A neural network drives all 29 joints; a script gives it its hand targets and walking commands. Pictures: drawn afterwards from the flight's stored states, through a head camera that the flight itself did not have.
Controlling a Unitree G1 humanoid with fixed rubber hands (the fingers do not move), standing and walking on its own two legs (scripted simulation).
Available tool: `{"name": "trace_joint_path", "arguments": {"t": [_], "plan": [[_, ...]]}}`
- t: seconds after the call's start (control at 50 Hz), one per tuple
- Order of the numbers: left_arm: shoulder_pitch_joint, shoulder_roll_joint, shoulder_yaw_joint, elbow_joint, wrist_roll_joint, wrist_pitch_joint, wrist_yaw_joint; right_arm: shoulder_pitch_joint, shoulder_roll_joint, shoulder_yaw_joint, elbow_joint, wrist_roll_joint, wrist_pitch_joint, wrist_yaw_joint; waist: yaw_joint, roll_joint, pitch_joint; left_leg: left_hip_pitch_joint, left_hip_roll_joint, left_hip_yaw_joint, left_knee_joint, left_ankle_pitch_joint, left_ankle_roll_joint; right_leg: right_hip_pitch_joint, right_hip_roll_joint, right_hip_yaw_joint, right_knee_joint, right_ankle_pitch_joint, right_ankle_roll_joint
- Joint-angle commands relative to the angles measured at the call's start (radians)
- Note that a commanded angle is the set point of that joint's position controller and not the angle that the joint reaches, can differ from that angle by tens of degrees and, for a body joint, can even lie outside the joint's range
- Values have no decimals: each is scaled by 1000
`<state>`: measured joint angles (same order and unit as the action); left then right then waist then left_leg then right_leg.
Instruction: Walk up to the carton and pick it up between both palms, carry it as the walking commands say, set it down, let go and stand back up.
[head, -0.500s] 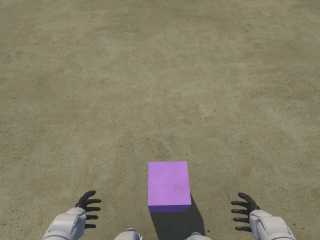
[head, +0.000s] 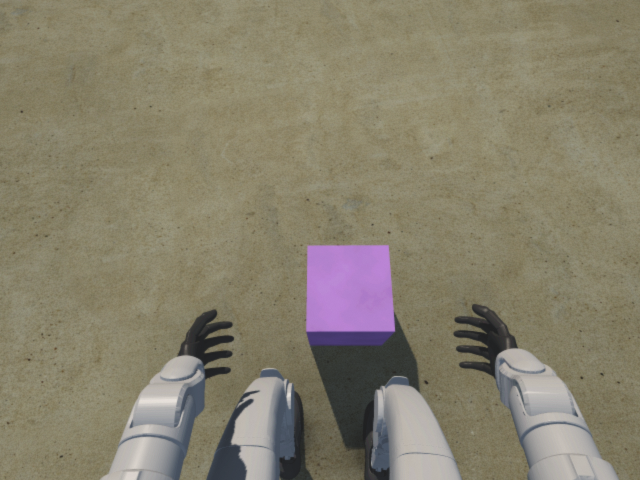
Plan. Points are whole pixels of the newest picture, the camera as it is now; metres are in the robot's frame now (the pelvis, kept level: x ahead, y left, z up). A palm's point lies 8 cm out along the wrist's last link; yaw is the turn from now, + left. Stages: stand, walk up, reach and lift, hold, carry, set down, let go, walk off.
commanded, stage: reach and lift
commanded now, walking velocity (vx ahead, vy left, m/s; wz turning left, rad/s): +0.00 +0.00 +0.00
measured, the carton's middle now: (346, 298) +0.45 -0.03 -0.58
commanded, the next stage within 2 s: none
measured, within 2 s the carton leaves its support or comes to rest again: neither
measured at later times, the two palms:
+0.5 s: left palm (236, 268) +0.39 +0.16 -0.14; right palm (488, 264) +0.40 -0.23 -0.14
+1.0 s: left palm (246, 250) +0.44 +0.16 -0.20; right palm (478, 244) +0.46 -0.24 -0.19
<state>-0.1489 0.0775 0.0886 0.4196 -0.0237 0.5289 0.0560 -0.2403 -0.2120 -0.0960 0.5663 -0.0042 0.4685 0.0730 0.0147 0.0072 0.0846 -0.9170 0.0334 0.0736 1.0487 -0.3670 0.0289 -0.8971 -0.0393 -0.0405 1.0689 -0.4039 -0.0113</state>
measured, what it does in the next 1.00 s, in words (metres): lowers itself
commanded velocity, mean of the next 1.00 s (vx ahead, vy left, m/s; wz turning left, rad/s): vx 0.00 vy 0.00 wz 0.00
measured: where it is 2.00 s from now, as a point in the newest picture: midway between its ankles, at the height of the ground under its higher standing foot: (331, 455)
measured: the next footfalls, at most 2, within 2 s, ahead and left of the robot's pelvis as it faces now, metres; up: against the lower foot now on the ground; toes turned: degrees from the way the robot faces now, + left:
none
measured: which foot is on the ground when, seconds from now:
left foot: down 0.00-1.00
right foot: down 0.00-1.00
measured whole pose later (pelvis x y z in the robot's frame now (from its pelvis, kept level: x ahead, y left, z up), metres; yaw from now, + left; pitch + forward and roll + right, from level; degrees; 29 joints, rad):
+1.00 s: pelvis +0.00 +0.00 -0.06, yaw -2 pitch +45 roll +0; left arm -0.81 0.07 0.30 0.76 0.00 0.06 0.12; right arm -0.93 -0.33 -0.27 0.97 0.03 0.03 0.09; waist 0.02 0.01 -0.12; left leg -1.64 0.00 0.01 1.20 -0.35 0.00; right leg -1.63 -0.01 -0.02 1.21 -0.37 -0.01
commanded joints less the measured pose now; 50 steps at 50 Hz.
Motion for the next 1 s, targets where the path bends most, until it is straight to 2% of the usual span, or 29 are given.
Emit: {"name": "trace_joint_path", "arguments": {"t": [0.0,0.06,0.08,0.14,0.18,0.2,0.24,0.26,0.28,0.34,0.38,0.48,0.52,0.58,0.6,0.62,0.68,0.74,0.76,0.78,0.8,0.82,0.84,0.86,0.88,0.9,0.92,0.94,0.98], "plan": [[-357,44,23,-113,-18,-38,28,-337,-149,-82,-77,1,-44,5,-22,-22,-416,248,-35,-137,-182,-268,-35,14,49,24,-138,-143,-23],[-479,68,53,-44,-9,-49,44,-465,-143,-80,-27,11,-59,2,-11,-17,-468,197,-48,-106,-146,-244,-39,31,45,36,-139,-135,-18],[-482,55,48,8,-16,-50,50,-482,-157,-88,6,-2,-62,-2,-19,-22,-481,192,-49,-107,-147,-247,-43,39,48,29,-134,-133,-14],[-538,69,88,53,-3,-82,71,-547,-153,-78,44,11,-89,-8,-3,-12,-567,177,-60,-96,-120,-190,-47,54,48,39,-126,-101,-15],[-568,70,109,82,8,-116,86,-583,-159,-85,71,20,-118,-12,6,7,-623,161,-72,-86,-90,-80,-53,40,56,34,-111,-30,-17],[-577,58,115,106,7,-130,94,-601,-157,-75,78,29,-135,-13,10,-4,-663,164,-76,-79,-74,-36,-56,34,63,29,-108,-5,-16],[-569,53,122,119,7,-174,101,-589,-179,-102,93,7,-178,-21,-21,-26,-730,162,-82,-76,-53,69,-61,27,70,23,-97,94,-12],[-594,52,118,98,8,-201,103,-618,-189,-107,79,5,-198,-22,-19,-19,-773,157,-85,-73,-42,107,-68,26,73,25,-88,130,-12],[-577,40,119,136,2,-222,104,-607,-173,-97,95,9,-220,-26,-29,-47,-784,146,-89,-75,-35,146,-63,25,75,27,-90,172,-6],[-620,74,158,131,2,-303,105,-687,-210,-110,78,-1,-288,-35,-31,-90,-884,54,-95,-69,-14,206,-59,58,79,42,-76,266,3],[-672,96,166,125,4,-353,102,-731,-197,-104,90,26,-320,-42,-8,-86,-928,-11,-102,-62,-3,243,-53,70,78,63,-62,326,9],[-800,137,173,99,-13,-437,93,-864,-218,-112,92,71,-387,-39,3,-82,-1077,-85,-112,-62,12,310,-40,84,76,86,-36,430,18],[-831,137,164,137,-30,-449,84,-895,-217,-104,143,83,-396,-38,4,-82,-1109,-117,-115,-58,20,314,-34,85,70,100,-32,446,20],[-880,133,149,142,-45,-465,80,-931,-240,-128,183,83,-418,-33,-19,-58,-1167,-50,-114,-69,31,374,-43,-9,80,83,-32,449,17],[-884,133,154,175,-44,-465,80,-943,-256,-135,209,86,-423,-28,-5,-44,-1160,-45,-111,-70,33,374,-45,-45,77,84,-27,431,18],[-875,120,152,180,-41,-466,78,-926,-257,-145,238,76,-425,-22,-16,-40,-1176,-27,-109,-73,30,401,-51,-64,81,79,-35,448,15],[-823,110,151,167,-36,-472,69,-889,-284,-167,215,53,-439,-14,-34,-44,-1286,31,-106,-76,37,473,-54,-16,83,71,-36,522,6],[-799,97,164,154,-20,-481,65,-849,-280,-191,217,33,-451,-1,-43,-38,-1286,51,-104,-90,41,537,-59,-55,89,59,-36,558,1],[-793,95,168,167,-9,-484,63,-850,-282,-194,221,33,-455,5,-34,-25,-1245,26,-102,-94,50,537,-62,-115,88,63,-30,543,-1],[-802,77,160,175,-12,-487,62,-852,-270,-200,242,31,-463,9,-46,-21,-1206,16,-98,-104,56,544,-65,-181,92,54,-25,524,-4],[-808,84,179,151,2,-492,65,-870,-289,-213,225,26,-470,14,-36,-19,-1199,15,-97,-111,72,539,-70,-230,94,56,-16,495,-7],[-826,78,176,149,1,-497,65,-892,-284,-217,213,27,-479,15,-43,-25,-1174,-12,-96,-113,77,536,-72,-251,94,50,-10,495,-9],[-811,82,196,180,14,-503,65,-888,-276,-215,226,23,-484,15,-19,-23,-1140,-82,-101,-109,89,505,-74,-275,93,62,10,475,-9],[-815,84,207,175,19,-505,66,-899,-263,-208,214,29,-490,16,-14,-35,-1139,-118,-102,-108,99,481,-75,-266,93,65,18,470,-8],[-836,84,205,172,22,-508,66,-921,-247,-196,220,40,-489,17,11,-14,-1121,-175,-107,-94,106,446,-81,-259,88,68,43,453,-7],[-842,87,216,189,29,-507,68,-933,-247,-194,233,38,-487,15,18,-24,-1104,-230,-110,-92,124,415,-84,-281,90,69,71,430,-3],[-860,92,223,200,26,-506,69,-935,-243,-189,273,40,-484,15,17,-41,-1085,-266,-111,-86,142,366,-87,-299,90,62,90,389,0],[-845,90,227,234,30,-502,68,-952,-245,-183,270,37,-480,12,15,-47,-1066,-301,-109,-85,162,326,-88,-331,88,59,113,351,5],[-909,89,207,214,16,-501,70,-998,-234,-160,256,59,-476,6,13,-42,-1110,-307,-107,-78,210,264,-88,-372,88,47,155,286,8]]}}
